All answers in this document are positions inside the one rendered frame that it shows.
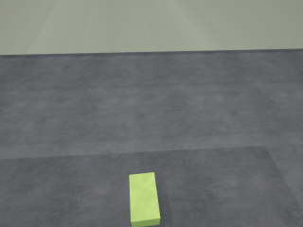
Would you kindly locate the carton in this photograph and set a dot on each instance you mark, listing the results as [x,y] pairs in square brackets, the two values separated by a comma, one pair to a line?
[144,206]

